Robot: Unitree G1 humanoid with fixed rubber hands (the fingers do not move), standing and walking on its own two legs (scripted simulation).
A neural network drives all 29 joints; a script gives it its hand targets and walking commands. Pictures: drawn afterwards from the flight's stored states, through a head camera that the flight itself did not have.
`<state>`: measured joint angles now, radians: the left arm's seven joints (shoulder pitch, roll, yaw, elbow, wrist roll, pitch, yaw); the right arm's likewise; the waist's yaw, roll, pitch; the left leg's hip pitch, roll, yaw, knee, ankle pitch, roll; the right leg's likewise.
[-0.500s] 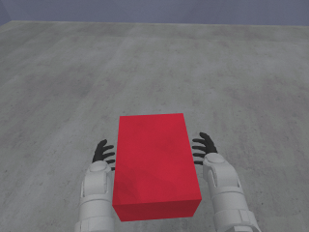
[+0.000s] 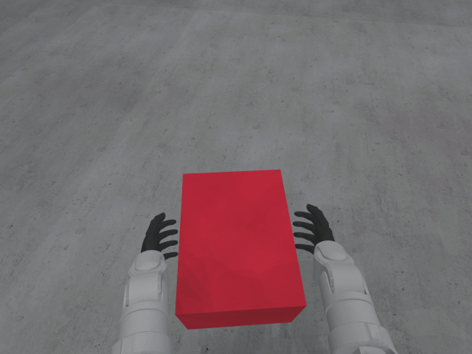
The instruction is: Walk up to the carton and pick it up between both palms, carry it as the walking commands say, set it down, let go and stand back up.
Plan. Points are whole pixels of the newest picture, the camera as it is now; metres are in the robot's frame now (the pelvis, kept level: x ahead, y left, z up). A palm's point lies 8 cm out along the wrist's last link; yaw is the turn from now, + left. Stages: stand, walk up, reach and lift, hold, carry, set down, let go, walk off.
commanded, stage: set down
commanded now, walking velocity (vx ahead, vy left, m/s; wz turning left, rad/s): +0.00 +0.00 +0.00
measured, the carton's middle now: (235, 246) +0.36 +0.04 -0.12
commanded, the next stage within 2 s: none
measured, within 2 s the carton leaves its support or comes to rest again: neither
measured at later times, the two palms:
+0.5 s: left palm (167, 270) +0.31 +0.19 -0.14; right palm (306, 264) +0.33 -0.11 -0.14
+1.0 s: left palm (173, 272) +0.34 +0.19 -0.22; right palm (294, 268) +0.35 -0.10 -0.23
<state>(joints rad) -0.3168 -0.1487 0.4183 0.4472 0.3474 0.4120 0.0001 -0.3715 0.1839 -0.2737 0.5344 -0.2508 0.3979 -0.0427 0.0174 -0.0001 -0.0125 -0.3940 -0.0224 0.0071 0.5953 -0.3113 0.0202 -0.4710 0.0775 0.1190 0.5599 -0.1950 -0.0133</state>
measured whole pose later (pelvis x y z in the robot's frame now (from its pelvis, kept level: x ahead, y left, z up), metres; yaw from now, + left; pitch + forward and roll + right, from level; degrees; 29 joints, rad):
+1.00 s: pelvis -0.06 +0.01 -0.15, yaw +3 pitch +32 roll +0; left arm -0.69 -0.09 0.41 0.55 0.17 0.21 0.16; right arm -0.69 0.13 -0.34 0.56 -0.26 0.22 -0.15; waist 0.02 0.00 -0.04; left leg -1.43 -0.06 0.01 1.39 -0.51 0.03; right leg -1.50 0.08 0.08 1.32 -0.38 0.03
